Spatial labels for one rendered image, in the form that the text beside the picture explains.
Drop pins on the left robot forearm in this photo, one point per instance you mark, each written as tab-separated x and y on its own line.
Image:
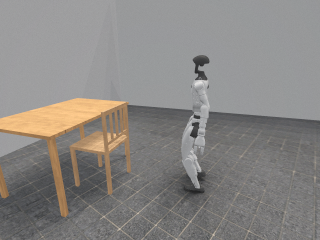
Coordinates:
203	120

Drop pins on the table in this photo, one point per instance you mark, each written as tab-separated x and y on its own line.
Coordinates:
50	122

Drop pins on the robot left hand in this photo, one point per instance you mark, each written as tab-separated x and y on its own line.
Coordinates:
199	142

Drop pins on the robot left upper arm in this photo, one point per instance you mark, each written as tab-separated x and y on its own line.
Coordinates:
200	90

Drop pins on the left robot thigh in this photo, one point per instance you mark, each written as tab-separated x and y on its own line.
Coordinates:
188	141

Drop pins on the chair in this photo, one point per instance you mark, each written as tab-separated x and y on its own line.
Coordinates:
103	143

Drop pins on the robot thigh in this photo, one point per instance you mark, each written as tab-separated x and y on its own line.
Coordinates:
188	141
190	124

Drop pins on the right robot thigh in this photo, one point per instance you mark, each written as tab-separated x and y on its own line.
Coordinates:
190	124

